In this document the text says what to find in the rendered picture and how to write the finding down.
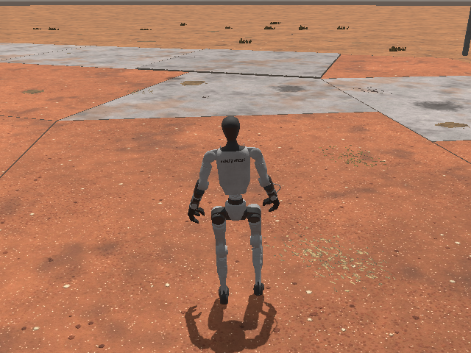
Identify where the right robot upper arm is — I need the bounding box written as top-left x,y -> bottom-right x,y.
247,147 -> 271,187

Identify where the right robot thigh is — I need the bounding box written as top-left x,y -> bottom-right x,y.
246,204 -> 261,248

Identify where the right robot hand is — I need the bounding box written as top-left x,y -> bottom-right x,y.
263,198 -> 280,212

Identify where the humanoid robot head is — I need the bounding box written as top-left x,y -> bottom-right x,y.
220,116 -> 245,151

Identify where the robot left forearm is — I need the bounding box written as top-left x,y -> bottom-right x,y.
189,179 -> 205,210

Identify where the left robot upper arm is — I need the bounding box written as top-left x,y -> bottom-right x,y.
197,149 -> 217,190

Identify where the robot right forearm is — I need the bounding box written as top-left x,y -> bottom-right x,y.
263,175 -> 277,201

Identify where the left robot hand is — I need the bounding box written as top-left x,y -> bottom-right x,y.
188,206 -> 205,223

